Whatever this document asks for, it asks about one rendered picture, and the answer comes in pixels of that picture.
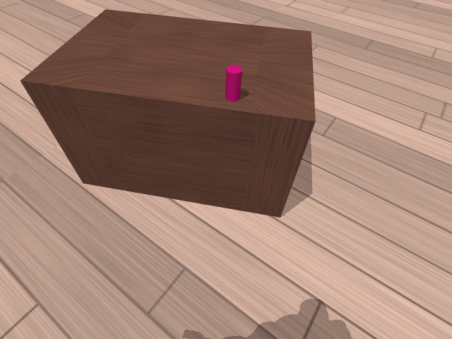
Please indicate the can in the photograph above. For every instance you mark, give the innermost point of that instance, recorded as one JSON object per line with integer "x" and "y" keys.
{"x": 233, "y": 83}

